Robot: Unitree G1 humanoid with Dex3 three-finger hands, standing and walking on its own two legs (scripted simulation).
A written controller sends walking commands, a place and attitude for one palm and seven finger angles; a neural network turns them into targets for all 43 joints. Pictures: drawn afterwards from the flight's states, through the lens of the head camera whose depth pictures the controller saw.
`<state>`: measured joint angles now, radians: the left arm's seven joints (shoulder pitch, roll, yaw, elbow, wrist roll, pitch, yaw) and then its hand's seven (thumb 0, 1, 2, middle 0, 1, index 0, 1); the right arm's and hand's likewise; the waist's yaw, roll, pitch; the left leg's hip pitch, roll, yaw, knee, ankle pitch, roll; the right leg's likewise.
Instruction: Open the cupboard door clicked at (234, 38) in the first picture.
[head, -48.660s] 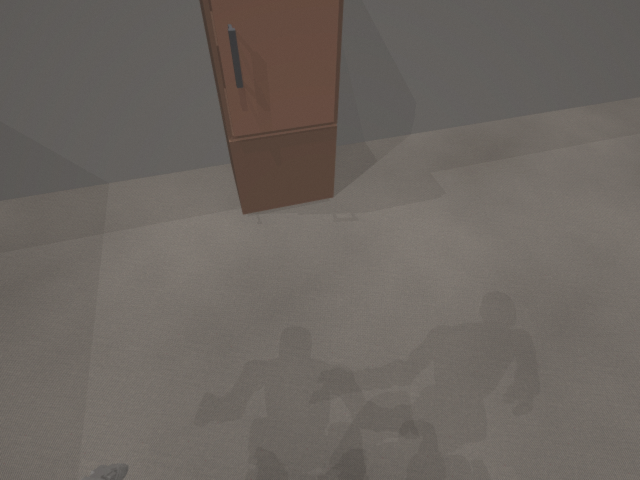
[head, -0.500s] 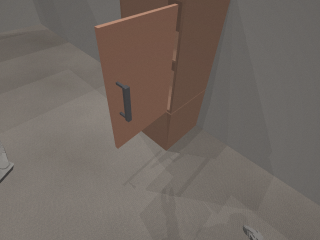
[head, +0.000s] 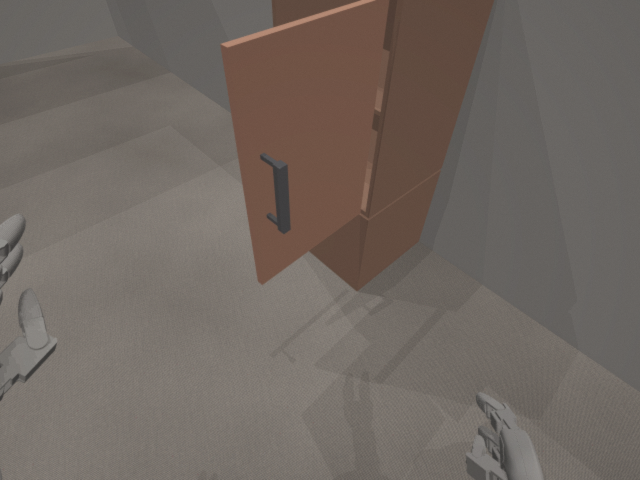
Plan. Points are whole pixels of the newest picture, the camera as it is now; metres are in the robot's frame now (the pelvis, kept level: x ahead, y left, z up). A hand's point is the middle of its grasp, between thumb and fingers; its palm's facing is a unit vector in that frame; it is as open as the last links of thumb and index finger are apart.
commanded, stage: stop stepping back and stand still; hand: left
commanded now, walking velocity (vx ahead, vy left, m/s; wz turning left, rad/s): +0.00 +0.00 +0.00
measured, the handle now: (275, 194) +0.64 +0.13 -0.04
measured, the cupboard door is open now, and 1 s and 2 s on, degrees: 92 92 92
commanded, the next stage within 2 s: let the arm hang, fingers relaxed in 0.52 s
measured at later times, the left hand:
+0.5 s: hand (7, 360) +0.18 +0.29 +0.15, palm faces +0.41 -0.78 -0.47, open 7.4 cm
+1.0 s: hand out of the picture -0.04 +0.18 -0.18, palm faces +0.03 -0.99 -0.17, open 7.1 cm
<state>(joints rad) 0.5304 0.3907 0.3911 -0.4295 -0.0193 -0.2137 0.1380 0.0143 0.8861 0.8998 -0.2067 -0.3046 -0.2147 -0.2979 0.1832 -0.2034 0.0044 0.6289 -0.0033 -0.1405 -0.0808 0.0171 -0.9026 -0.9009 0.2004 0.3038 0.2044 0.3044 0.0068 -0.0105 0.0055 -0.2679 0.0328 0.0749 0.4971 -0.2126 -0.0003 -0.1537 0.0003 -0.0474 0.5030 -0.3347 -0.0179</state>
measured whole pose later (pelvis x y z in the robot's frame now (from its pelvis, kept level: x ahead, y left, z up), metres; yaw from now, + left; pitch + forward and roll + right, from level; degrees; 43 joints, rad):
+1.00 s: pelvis -0.03 +0.01 +0.00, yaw +2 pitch -1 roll -1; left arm 0.31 0.18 -0.01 1.04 0.02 0.03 0.01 0.01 0.97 0.90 -0.20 -0.30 -0.21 -0.30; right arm 0.23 -0.23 0.01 1.04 -0.03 0.04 -0.01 0.01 -0.91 -0.90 0.20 0.30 0.20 0.30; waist -0.01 -0.02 0.07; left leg -0.31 0.02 0.03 0.47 -0.14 0.01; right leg -0.18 0.00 -0.09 0.47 -0.28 -0.02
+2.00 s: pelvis +0.00 -0.01 +0.01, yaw +3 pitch -1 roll +0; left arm 0.25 0.18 0.02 1.14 0.01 -0.01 0.03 0.00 0.91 0.90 -0.20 -0.30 -0.20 -0.30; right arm 0.21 -0.18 -0.01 1.14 -0.02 0.01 -0.03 0.01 -0.91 -0.90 0.20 0.30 0.20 0.30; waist 0.00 0.02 0.07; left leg -0.22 0.02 0.03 0.40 -0.15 -0.01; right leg -0.08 0.00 -0.09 0.39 -0.28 -0.03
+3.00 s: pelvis +0.02 -0.01 +0.01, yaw +2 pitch -1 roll +1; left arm 0.15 0.28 0.02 1.13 0.01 -0.02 0.01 0.00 0.90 0.90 -0.20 -0.30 -0.21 -0.30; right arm 0.13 -0.29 0.00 1.13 -0.02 0.01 -0.02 0.01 -0.90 -0.90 0.20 0.30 0.21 0.30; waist -0.01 0.01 0.07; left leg -0.16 0.03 0.04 0.33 -0.15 -0.02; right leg -0.02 0.01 -0.08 0.30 -0.27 -0.03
